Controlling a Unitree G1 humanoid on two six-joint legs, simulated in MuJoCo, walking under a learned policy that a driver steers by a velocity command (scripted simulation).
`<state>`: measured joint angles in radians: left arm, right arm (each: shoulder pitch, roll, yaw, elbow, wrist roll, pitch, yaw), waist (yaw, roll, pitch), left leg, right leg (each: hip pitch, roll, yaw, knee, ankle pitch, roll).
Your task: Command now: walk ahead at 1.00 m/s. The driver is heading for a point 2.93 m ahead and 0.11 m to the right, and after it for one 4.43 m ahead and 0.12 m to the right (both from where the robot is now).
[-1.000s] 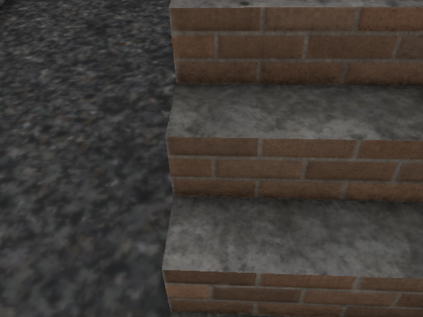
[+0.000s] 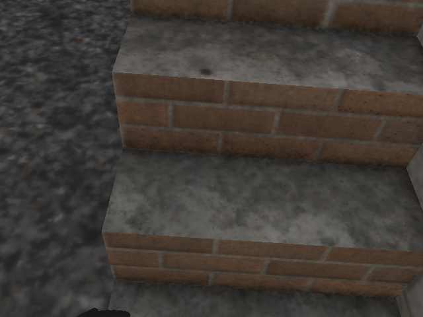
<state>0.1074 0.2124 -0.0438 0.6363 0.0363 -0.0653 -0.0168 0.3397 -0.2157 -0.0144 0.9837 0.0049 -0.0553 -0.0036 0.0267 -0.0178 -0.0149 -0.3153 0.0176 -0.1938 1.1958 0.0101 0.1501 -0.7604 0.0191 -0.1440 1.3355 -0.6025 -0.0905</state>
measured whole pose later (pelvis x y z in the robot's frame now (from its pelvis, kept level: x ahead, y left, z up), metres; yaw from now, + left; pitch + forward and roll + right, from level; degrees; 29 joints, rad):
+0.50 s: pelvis +0.25 +0.01 +0.25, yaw +0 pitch +2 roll +4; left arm 0.41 0.20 0.00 1.05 0.03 -0.11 -0.07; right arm 0.12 -0.19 0.03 0.74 -0.03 -0.06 -0.01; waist -0.04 0.00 -0.12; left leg -0.67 -0.04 0.11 1.12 -0.50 0.07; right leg -0.51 0.03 0.14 1.54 -0.03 -0.25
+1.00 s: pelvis +0.48 -0.09 +0.50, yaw +0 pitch +2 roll +2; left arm 0.33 0.19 -0.02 1.08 0.05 0.00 -0.06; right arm 0.13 -0.20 0.00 0.81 0.01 -0.11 0.01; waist -0.06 -0.01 -0.11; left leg -0.95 -0.09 -0.17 2.05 0.02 0.18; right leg -0.61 0.01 -0.03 1.00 -0.42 -0.06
